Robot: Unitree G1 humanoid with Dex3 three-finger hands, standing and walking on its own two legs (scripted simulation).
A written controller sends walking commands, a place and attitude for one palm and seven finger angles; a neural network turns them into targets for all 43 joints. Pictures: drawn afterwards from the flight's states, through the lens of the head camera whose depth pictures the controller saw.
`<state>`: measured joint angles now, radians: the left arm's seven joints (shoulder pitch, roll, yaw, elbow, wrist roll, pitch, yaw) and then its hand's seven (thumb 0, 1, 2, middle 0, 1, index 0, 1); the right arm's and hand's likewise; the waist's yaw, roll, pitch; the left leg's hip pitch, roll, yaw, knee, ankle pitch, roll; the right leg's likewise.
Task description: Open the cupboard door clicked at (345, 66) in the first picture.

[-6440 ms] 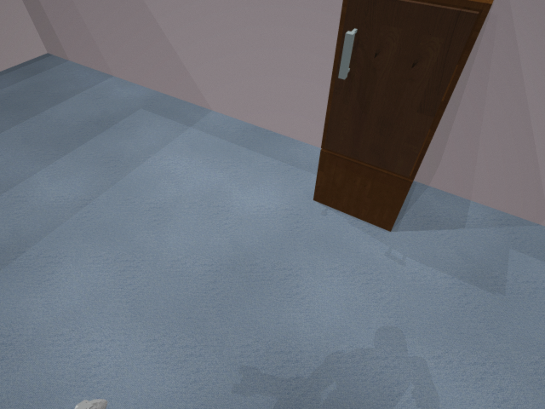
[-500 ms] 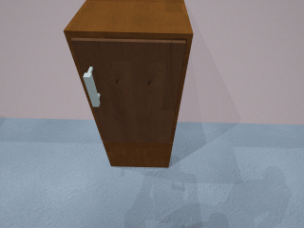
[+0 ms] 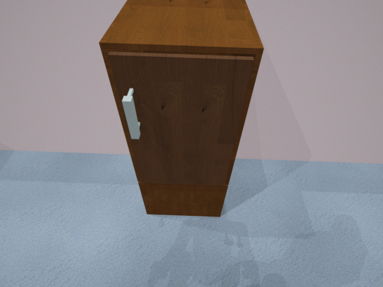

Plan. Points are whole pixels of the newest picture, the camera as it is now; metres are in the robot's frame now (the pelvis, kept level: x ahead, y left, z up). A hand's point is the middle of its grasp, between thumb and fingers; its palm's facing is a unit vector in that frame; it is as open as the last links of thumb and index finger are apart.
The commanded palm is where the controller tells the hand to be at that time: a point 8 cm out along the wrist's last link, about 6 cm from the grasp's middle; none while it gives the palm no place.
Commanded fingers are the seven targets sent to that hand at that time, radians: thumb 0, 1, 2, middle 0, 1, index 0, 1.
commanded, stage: raise the hand with hooked fingers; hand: left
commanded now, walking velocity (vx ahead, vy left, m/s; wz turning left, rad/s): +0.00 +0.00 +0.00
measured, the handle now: (133, 114) +0.56 +0.21 +0.02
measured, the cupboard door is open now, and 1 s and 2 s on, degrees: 0 0 0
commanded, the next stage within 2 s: none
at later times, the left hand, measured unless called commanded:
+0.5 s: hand (108, 277) +0.15 +0.18 -0.05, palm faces +0.03 -1.00 -0.01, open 8.4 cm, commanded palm +0.13 +0.25 -0.04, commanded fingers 0.00 0.41 0.69 -0.23 -0.62 -0.23 -0.62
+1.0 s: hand (88, 247) +0.19 +0.22 -0.01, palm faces +0.05 -1.00 -0.06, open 11.4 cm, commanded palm +0.17 +0.27 -0.01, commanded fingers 0.00 -0.17 0.44 -0.28 -0.99 -0.28 -0.99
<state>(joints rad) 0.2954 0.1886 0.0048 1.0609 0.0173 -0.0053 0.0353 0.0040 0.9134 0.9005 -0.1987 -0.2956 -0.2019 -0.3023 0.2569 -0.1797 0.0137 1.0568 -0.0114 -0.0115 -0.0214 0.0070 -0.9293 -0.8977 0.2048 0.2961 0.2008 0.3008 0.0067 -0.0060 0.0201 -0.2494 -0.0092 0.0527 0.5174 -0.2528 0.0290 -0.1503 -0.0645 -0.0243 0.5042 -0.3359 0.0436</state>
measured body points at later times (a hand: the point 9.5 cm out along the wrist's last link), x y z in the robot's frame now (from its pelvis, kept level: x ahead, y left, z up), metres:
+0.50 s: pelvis -0.05 -0.04 -0.08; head -0.01 -0.03 +0.36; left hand +0.15 +0.23 -0.05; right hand +0.19 -0.29 -0.12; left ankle +0.02 +0.10 -0.73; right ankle -0.04 -0.15 -0.73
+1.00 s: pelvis -0.05 -0.02 -0.07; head +0.01 -0.02 +0.38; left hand +0.18 +0.28 +0.00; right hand +0.09 -0.28 -0.16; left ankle +0.02 +0.10 -0.73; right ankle -0.04 -0.15 -0.74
